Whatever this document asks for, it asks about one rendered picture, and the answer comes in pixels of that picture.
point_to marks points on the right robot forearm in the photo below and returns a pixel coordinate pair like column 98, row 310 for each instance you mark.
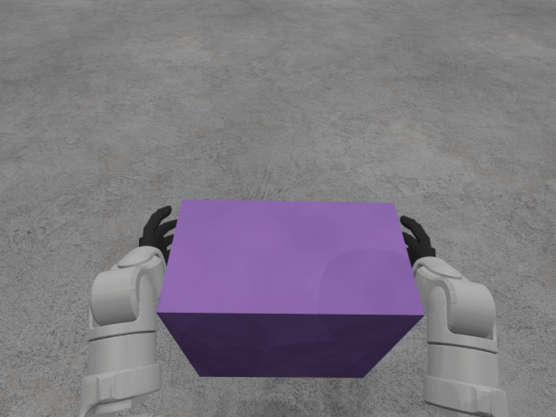
column 463, row 377

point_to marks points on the robot right hand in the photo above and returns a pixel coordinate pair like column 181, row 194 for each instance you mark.
column 419, row 247

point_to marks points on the robot left hand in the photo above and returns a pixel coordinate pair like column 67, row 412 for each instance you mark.
column 153, row 232

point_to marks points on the left robot forearm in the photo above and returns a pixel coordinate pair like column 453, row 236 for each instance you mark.
column 122, row 368

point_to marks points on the carton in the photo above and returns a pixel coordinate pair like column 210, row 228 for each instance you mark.
column 288, row 289

